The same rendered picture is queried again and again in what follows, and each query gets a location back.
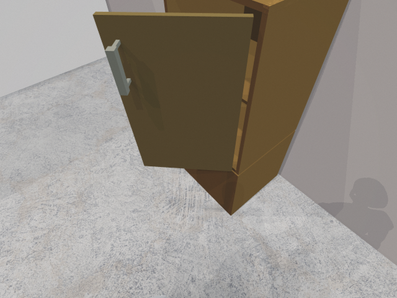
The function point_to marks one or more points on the handle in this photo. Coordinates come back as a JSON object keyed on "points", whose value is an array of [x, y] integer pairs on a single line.
{"points": [[117, 68]]}

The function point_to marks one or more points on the cupboard door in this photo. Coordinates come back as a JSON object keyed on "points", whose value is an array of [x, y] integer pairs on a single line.
{"points": [[187, 75]]}

